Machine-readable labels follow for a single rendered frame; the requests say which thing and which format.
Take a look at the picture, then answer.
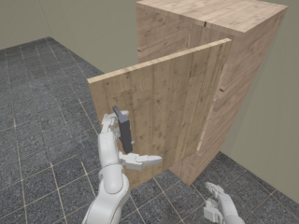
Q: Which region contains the handle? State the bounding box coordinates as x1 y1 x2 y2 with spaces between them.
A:
112 105 133 154

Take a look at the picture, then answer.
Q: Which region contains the robot left hand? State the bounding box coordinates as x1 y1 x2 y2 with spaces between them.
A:
97 110 163 171

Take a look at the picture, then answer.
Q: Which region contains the cupboard door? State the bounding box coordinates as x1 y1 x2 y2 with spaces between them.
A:
87 38 232 190

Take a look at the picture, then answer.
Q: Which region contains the robot right hand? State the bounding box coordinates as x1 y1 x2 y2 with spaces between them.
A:
204 182 238 224

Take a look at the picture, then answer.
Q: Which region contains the left robot forearm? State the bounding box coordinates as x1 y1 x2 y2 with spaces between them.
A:
81 164 130 224

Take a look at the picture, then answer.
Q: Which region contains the right robot forearm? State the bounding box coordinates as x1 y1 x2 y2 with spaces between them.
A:
222 215 245 224

